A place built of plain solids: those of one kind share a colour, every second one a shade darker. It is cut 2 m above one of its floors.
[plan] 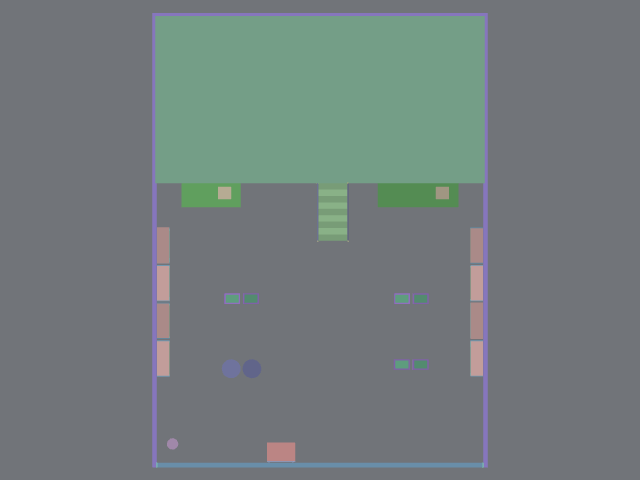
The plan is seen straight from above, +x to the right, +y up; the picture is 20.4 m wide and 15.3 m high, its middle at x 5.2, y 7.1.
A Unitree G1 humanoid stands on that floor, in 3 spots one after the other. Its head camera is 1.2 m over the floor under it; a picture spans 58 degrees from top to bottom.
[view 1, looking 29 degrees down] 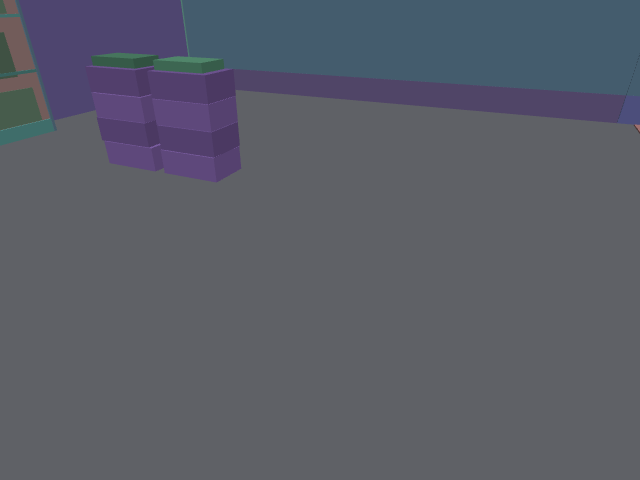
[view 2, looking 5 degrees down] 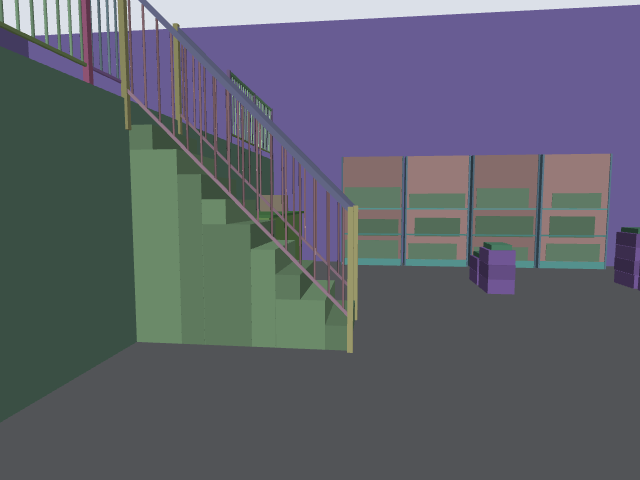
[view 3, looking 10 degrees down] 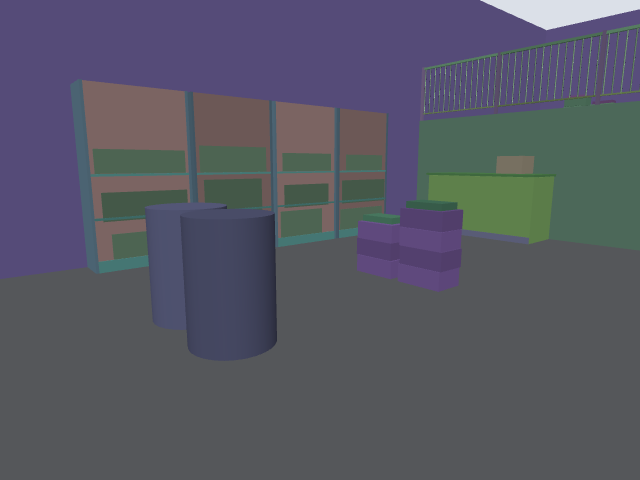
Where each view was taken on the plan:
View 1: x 5.61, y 5.77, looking -66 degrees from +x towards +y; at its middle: ground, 2.48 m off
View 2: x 1.73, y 6.90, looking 7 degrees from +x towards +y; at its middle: wall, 8.77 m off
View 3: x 5.56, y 1.65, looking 140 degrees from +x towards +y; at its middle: shelves_shelf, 6.82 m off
